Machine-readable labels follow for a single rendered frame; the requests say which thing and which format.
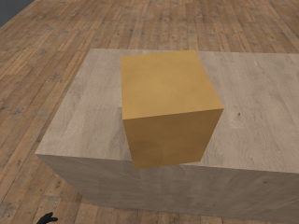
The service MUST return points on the pedestal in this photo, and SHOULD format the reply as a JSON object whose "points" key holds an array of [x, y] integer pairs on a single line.
{"points": [[249, 170]]}

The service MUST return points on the carton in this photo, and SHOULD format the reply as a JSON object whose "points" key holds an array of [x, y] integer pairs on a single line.
{"points": [[169, 107]]}

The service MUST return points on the robot left hand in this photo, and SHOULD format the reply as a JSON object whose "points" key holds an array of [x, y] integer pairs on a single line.
{"points": [[47, 218]]}

